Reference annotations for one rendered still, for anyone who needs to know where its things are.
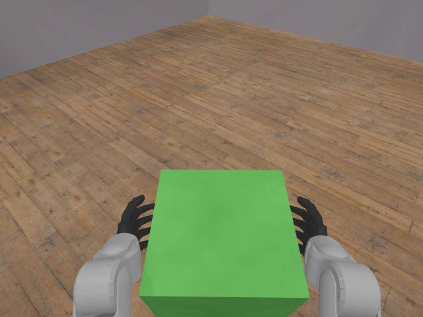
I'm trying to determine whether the robot right forearm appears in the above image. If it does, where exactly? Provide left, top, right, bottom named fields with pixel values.
left=304, top=235, right=381, bottom=317

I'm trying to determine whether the robot right hand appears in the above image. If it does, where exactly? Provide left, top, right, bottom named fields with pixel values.
left=290, top=196, right=327, bottom=257

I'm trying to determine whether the robot left forearm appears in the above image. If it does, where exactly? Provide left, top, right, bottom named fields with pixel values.
left=73, top=233, right=142, bottom=317

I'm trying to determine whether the carton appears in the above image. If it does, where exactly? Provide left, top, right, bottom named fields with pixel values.
left=139, top=170, right=310, bottom=317

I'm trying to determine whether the robot left hand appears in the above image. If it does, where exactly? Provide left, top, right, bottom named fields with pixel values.
left=116, top=195, right=155, bottom=251

